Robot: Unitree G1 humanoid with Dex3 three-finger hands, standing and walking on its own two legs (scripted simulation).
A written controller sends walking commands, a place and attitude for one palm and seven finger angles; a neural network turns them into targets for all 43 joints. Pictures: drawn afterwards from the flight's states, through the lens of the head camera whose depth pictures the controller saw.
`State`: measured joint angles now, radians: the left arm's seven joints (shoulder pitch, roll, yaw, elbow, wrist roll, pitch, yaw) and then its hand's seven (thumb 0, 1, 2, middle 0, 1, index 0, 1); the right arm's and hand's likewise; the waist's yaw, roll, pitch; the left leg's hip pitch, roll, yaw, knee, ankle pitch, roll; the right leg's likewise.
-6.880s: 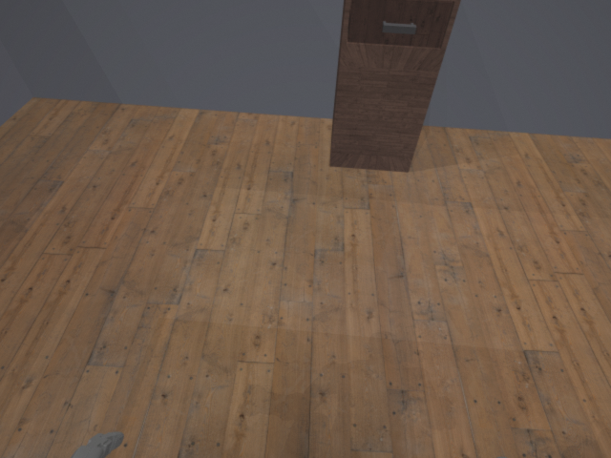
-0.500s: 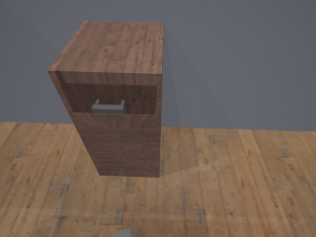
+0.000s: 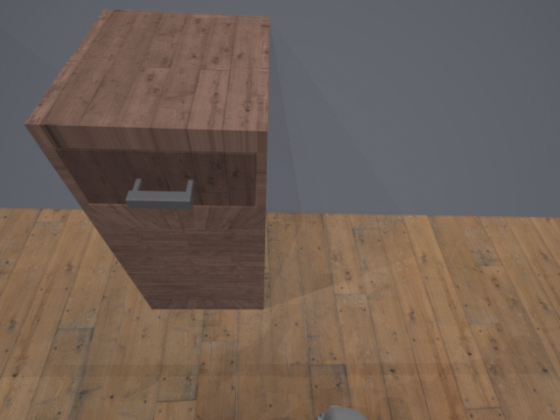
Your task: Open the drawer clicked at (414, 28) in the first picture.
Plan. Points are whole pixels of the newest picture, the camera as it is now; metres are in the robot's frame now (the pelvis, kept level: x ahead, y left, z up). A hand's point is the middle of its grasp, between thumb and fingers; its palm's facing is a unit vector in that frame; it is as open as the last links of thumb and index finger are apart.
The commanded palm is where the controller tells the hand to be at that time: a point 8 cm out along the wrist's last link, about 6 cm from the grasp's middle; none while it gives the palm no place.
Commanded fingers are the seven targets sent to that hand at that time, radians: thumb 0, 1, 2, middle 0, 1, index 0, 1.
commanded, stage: come to a stop and stand still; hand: left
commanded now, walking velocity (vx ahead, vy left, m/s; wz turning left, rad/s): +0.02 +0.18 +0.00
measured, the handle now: (162, 191) +0.51 +0.27 -0.06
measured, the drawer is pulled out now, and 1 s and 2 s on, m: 0.00 0.00 0.00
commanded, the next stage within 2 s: look again from close up in 1.06 s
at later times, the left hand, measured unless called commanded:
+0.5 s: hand out of the picture -0.01 +0.14 -0.14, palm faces +0.12 -0.94 -0.31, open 7.3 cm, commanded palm none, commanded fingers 0.00 0.90 0.90 -0.20 -0.30 -0.20 -0.30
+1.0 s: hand out of the picture -0.02 +0.17 -0.17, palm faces +0.06 -0.97 -0.22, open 7.3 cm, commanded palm none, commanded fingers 0.00 0.90 0.90 -0.20 -0.30 -0.20 -0.30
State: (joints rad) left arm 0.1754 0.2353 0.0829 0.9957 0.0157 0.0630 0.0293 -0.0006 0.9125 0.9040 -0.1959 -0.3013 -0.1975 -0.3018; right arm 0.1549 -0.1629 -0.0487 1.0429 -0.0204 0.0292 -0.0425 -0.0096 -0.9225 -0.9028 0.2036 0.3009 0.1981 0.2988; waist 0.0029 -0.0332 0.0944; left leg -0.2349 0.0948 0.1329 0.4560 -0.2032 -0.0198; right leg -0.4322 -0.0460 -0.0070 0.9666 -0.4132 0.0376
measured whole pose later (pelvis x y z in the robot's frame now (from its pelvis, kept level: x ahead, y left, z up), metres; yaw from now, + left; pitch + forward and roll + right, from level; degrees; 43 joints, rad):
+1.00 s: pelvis -0.02 -0.01 +0.00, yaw +1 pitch +0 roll +1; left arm 0.26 0.14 0.01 1.13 0.01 -0.01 0.03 0.00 0.92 0.90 -0.20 -0.30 -0.20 -0.30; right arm 0.23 -0.18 -0.01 1.10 0.00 0.00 -0.04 0.00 -0.94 -0.90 0.20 0.30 0.20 0.30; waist 0.01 0.03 0.03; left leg -0.12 0.01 0.04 0.42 -0.31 -0.01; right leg -0.21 -0.03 -0.05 0.48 -0.28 0.00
